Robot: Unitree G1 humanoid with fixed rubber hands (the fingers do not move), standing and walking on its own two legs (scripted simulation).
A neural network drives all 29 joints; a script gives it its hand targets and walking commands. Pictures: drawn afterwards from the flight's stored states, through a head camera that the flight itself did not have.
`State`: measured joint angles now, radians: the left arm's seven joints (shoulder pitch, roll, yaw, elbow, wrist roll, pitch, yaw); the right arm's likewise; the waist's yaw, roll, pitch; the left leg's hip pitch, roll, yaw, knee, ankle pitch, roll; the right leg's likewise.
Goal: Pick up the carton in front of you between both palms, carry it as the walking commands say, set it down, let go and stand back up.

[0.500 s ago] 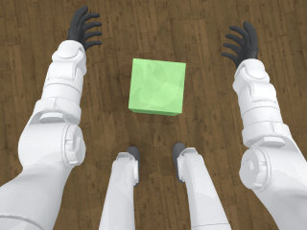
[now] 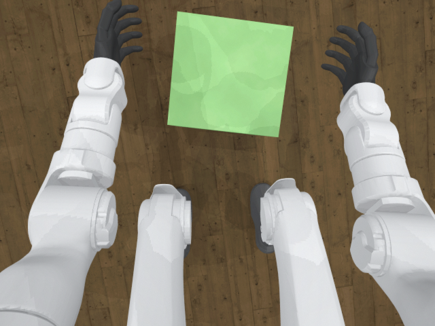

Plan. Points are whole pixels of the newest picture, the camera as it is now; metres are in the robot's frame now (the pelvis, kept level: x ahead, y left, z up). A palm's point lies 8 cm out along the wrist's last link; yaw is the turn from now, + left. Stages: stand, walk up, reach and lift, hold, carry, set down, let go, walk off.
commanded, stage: reach and lift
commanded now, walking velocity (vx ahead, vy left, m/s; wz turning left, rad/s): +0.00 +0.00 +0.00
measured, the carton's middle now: (225, 87) +0.49 -0.01 -0.35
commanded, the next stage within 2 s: none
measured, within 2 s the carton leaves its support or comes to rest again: leaves its support in 1.20 s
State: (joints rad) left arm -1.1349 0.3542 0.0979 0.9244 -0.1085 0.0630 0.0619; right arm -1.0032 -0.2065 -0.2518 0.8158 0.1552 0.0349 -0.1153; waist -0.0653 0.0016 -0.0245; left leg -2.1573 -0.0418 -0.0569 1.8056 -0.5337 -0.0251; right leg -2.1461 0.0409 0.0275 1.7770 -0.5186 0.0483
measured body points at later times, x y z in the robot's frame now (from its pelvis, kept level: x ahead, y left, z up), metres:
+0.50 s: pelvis -0.03 +0.00 -0.11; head +0.35 +0.02 +0.14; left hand +0.52 +0.18 -0.31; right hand +0.49 -0.20 -0.29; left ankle +0.08 +0.12 -0.44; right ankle +0.10 -0.13 -0.44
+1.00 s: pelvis -0.03 +0.00 -0.10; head +0.34 +0.02 +0.15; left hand +0.52 +0.14 -0.29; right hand +0.50 -0.16 -0.29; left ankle +0.08 +0.12 -0.44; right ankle +0.10 -0.13 -0.44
